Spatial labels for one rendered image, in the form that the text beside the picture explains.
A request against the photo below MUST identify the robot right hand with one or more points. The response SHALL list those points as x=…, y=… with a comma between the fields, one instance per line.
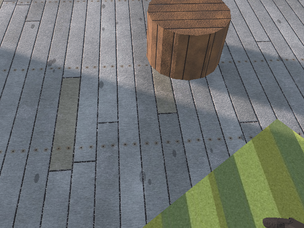
x=282, y=223

